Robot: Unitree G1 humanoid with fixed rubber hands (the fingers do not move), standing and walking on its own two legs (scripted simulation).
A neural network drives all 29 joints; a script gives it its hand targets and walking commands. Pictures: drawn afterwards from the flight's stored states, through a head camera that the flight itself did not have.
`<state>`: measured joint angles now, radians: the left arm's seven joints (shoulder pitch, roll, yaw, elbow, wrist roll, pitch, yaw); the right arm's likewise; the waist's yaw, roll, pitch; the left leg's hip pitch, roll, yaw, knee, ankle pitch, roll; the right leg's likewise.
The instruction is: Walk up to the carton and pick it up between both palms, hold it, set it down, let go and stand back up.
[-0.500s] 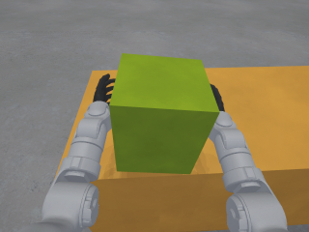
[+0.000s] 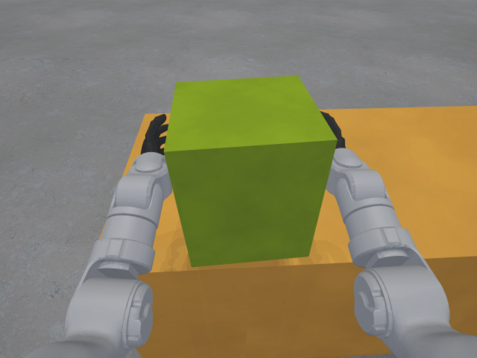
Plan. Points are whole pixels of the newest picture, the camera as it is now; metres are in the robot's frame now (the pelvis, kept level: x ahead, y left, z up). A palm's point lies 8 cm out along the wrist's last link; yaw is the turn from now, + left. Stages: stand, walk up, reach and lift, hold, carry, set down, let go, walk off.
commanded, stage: reach and lift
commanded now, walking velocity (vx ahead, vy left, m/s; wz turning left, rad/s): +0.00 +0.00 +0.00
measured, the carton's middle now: (244, 172) +0.40 +0.01 +0.15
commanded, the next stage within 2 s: hold in 1.04 s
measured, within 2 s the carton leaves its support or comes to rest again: neither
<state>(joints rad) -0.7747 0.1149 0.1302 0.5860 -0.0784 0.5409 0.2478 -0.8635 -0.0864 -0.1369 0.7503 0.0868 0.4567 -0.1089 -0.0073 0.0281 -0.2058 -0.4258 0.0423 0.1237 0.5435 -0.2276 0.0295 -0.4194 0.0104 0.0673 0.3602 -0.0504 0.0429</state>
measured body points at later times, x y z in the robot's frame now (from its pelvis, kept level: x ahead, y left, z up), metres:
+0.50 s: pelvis +0.00 +0.00 +0.00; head -0.04 +0.00 +0.45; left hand +0.41 +0.16 +0.20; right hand +0.42 -0.14 +0.20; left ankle +0.03 +0.08 -0.73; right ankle +0.08 -0.15 -0.73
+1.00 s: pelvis +0.00 +0.00 +0.00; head -0.05 +0.00 +0.45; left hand +0.40 +0.16 +0.22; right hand +0.41 -0.14 +0.22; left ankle +0.03 +0.08 -0.73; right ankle +0.08 -0.15 -0.73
